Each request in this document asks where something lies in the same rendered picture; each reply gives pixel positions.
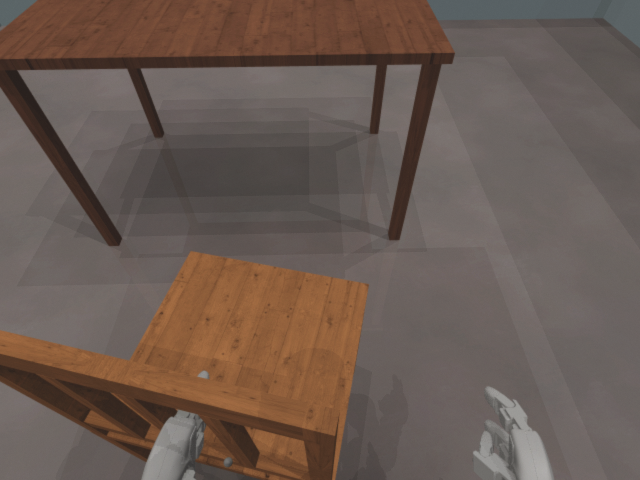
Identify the table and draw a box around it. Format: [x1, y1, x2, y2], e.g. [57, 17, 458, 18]
[0, 0, 455, 246]

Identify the chair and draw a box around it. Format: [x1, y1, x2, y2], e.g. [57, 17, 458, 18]
[0, 251, 369, 480]

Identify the left robot hand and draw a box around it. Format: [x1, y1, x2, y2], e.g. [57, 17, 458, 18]
[141, 371, 209, 480]

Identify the right robot hand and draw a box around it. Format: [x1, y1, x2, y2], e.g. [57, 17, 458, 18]
[473, 386, 554, 480]

